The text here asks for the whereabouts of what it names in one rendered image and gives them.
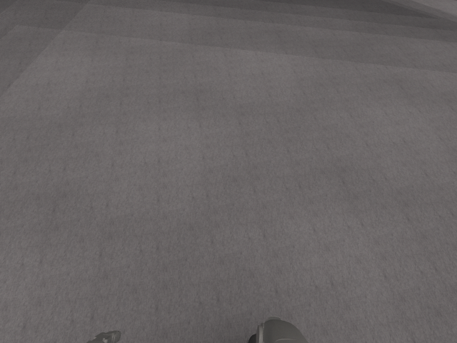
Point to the robot right thigh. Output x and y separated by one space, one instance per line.
278 331

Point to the right robot shin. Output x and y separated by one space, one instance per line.
273 317

